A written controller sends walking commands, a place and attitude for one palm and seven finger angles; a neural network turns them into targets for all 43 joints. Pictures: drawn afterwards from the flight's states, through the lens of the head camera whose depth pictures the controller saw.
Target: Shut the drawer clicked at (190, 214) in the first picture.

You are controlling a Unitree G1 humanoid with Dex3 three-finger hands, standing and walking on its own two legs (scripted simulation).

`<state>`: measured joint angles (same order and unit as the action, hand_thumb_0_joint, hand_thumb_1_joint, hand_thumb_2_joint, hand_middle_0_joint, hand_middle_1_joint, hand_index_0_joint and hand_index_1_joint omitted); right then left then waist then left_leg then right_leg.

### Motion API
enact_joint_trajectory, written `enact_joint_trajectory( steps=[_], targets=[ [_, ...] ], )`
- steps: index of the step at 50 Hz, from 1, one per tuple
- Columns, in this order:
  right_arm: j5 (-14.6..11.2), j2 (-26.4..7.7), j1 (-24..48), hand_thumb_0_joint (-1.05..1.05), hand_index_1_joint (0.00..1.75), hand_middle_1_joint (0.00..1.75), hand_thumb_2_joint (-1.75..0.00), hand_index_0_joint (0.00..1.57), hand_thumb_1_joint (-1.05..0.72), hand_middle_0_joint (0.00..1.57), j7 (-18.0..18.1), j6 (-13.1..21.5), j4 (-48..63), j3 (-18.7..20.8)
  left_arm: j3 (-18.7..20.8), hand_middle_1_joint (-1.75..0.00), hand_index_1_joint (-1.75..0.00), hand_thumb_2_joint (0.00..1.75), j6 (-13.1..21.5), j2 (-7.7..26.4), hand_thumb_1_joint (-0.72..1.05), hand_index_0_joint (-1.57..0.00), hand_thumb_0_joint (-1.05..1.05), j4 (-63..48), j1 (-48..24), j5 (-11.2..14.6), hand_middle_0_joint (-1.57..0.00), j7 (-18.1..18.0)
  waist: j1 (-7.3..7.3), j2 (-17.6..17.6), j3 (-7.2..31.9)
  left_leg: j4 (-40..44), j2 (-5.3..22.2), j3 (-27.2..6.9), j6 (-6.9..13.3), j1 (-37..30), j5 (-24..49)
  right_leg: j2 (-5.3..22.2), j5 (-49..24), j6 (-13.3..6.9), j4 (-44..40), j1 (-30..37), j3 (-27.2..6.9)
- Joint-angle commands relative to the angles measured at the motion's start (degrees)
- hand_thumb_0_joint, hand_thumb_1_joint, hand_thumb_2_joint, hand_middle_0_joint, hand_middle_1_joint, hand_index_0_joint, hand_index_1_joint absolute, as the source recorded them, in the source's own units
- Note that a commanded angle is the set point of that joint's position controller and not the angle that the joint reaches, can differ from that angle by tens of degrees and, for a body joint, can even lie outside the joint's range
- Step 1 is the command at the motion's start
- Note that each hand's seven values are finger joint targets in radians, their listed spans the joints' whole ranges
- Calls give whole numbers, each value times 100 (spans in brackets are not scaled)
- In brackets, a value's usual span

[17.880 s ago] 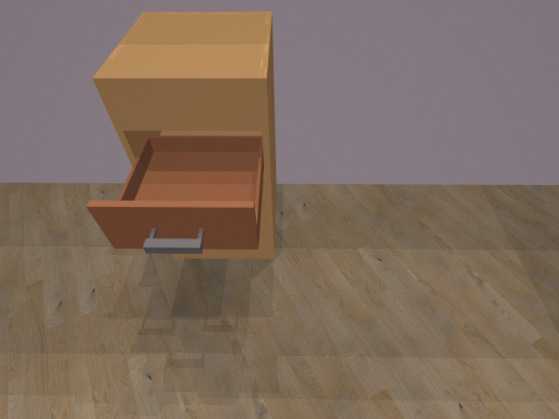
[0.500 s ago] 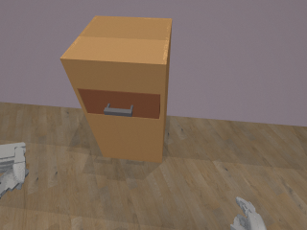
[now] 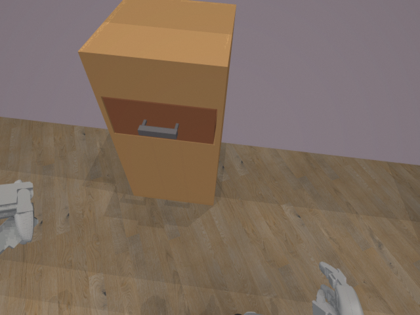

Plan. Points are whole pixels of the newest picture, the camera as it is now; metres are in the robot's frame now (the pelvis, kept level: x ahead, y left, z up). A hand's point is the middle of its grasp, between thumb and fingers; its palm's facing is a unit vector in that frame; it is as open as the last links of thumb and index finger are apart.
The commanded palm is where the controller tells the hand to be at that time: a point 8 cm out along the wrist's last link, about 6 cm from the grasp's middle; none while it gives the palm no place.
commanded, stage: step back with the hand held close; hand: left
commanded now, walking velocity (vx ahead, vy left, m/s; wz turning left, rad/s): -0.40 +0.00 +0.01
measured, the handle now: (159, 128) +0.72 +0.20 -0.18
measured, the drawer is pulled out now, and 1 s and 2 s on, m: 0.00 0.00 0.00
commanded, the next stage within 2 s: stop stepping back and stand still in 0.66 s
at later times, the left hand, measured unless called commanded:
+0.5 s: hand out of the picture +0.15 +0.25 +0.19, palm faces +0.42 -0.73 -0.54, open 3.2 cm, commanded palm +0.09 +0.28 +0.19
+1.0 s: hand out of the picture +0.08 +0.25 +0.15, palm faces +0.33 -0.83 -0.44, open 3.2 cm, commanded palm +0.02 +0.28 +0.19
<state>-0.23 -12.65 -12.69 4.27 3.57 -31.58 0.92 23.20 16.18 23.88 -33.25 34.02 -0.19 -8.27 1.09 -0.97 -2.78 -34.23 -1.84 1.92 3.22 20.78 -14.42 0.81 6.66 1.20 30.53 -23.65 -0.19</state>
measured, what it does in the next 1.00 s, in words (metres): walks backwards: right foot, then left foot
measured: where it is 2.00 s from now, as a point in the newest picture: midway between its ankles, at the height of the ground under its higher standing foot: outside the picture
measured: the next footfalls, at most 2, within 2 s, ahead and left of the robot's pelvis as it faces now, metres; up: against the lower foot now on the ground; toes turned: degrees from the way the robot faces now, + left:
right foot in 0.52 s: -0.14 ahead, -0.11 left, +0.00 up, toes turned -3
left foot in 0.88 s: -0.06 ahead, +0.09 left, +0.00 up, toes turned -1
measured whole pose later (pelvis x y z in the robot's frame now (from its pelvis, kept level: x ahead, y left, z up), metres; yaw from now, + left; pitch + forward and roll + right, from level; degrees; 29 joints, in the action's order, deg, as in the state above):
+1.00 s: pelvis -0.12 +0.00 +0.01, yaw -2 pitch +2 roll +0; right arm -0.7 -11.8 -12.6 5.5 5.0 -34.6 0.3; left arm 22.4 12.6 23.3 -30.5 36.8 2.7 -8.4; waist 0.2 -3.8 0.8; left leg -26.8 -2.9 1.3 3.1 18.4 -11.0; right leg -0.8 16.1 0.4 30.3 -16.8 -3.3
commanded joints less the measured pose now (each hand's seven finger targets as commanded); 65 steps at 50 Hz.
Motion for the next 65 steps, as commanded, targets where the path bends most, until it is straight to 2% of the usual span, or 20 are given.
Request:
enact_joint_trajectory(
  steps=[1,6,11,14,18,20,25,27,30,34,37,39,40,42,44,49,52,55,62,65],
  targets=[
    [0,-770,705,0,30,30,-90,20,-90,20,51,327,945,344,896,-160,-160,90,343,879,90,-140,0,-1129,60,35,-140,-88,-144,663,935,1643,985,-1015,347,2350,-1086,-105,-1360,-22,962,2896,-304],
    [23,-746,589,0,30,30,-90,20,-90,20,12,283,803,388,834,-160,-160,90,390,877,90,-140,0,-1112,-26,88,-140,-32,-11,-66,935,678,454,-583,113,1652,-1007,531,-1603,-299,129,1906,-1099],
    [20,-668,514,0,30,30,-90,20,-90,20,-47,174,655,442,883,-160,-160,90,447,1004,90,-140,0,-1110,95,200,-140,-120,46,-522,1092,-90,184,-457,-48,396,-1091,1025,820,-606,-1120,384,-1430],
    [22,-684,602,0,30,30,-90,20,-90,20,-27,137,688,395,854,-160,-160,90,512,954,90,-140,0,-1175,227,209,-140,-160,71,-135,1022,608,412,-723,71,373,-1130,604,1143,-370,-782,240,-862],
    [14,-822,786,0,30,30,-90,20,-90,20,89,347,849,396,967,-160,-160,90,603,908,90,-140,0,-1466,19,-20,-140,-135,-23,1655,991,2523,1836,-1959,705,2963,-2516,-534,499,51,2243,2532,-110],
    [44,-841,696,0,30,30,-90,20,-90,20,99,450,785,451,1082,-160,-160,90,614,984,90,-140,0,-1419,-104,-70,-140,-149,-38,1347,809,2371,1939,-1868,812,3162,-2536,-584,935,42,2541,2512,-264],
    [171,-763,588,0,30,30,-90,20,-90,20,9,657,322,353,766,-160,-160,90,723,775,90,-140,0,-1066,215,199,-140,2,-13,584,737,1016,1161,-1100,302,163,821,-252,296,-151,-214,673,-285],
    [202,-682,410,0,30,30,-90,20,-90,20,-80,622,48,341,620,-160,-160,90,863,809,90,-140,0,-1208,-123,170,-140,44,23,731,1497,406,969,-587,81,-1358,3375,77,-1483,-158,-442,287,-589],
    [129,-640,517,0,30,30,-90,20,-90,20,-61,580,244,365,598,-160,-160,90,831,983,90,-140,0,-1593,-372,204,-140,33,72,412,2570,105,838,-96,52,-2770,4617,-2,-2589,392,-167,209,-312],
    [43,-593,905,0,30,30,-90,20,-90,20,-81,381,703,311,1022,-160,-160,90,606,1208,90,-140,0,-1444,569,389,-140,105,-83,59,1865,396,731,-171,-31,-1479,2077,163,-1048,69,-640,332,-479],
    [-49,-452,952,0,30,30,-90,20,-90,20,-74,228,726,298,1185,-160,-160,90,570,1314,90,-140,0,-1057,608,409,-140,27,-33,-702,1175,-841,59,-8,-296,-593,-16,1297,-1339,-328,-1585,-120,-1478],
    [-80,-370,963,0,30,30,-90,20,-90,20,-58,116,654,317,1016,-160,-160,90,349,1031,90,-140,0,-642,813,466,-140,-9,-130,-842,773,-1955,89,-486,-329,14,-747,1565,-819,-840,-1637,-275,-1534],
    [-75,-305,931,0,30,30,-90,20,-90,20,-40,75,681,246,856,-160,-160,90,222,852,90,-140,0,-562,796,472,-140,2,-70,-747,632,-1562,270,-566,-332,106,-708,1409,-547,-929,-1449,-130,-1354],
    [-68,-414,856,0,30,30,-90,20,-90,20,32,88,697,137,701,-160,-160,90,129,732,90,-140,0,-547,689,453,-140,-16,63,-158,478,655,359,-431,-263,-549,246,709,-182,-524,-900,68,-714],
    [-81,-701,779,0,30,30,-90,20,-90,20,120,265,686,172,456,-160,-160,90,131,692,90,-140,0,-782,474,373,-140,-41,-57,827,769,1633,993,-1030,-2,-868,1280,9,316,-149,-182,419,-311],
    [36,-646,555,0,30,30,-90,20,-90,20,149,641,652,121,322,-160,-160,90,88,840,90,-140,0,-1701,-96,228,-140,-58,-111,1262,1182,2157,1360,-1609,-97,-1078,858,-155,1230,-46,429,771,-175],
    [60,-621,557,0,30,30,-90,20,-90,20,112,785,628,68,248,-160,-160,90,-6,722,90,-140,0,-1868,-172,127,-140,-114,-109,1100,871,2546,1504,-1640,115,-541,-973,-68,1423,-41,545,964,-213],
    [64,-620,627,0,30,30,-90,20,-90,20,78,735,594,9,325,-160,-160,90,-161,688,90,-140,0,-1375,186,125,-140,-163,-95,1027,579,2468,1127,-1146,-94,-37,-1669,-169,1346,-136,-484,1515,95],
    [54,-551,639,0,30,30,-90,20,-90,20,88,348,469,141,334,-160,-160,90,-328,629,90,-140,0,-796,-24,359,-140,-95,12,-529,547,-319,372,-208,-300,-975,-488,979,3180,-944,-2064,-212,-1330],
    [14,-497,652,0,30,30,-90,20,-90,20,71,316,463,48,255,-160,-160,90,-349,582,90,-140,0,-818,-107,345,-140,-116,61,-405,445,-25,445,-180,-187,-725,-127,991,2374,-848,-1679,78,-1042]
  ],
)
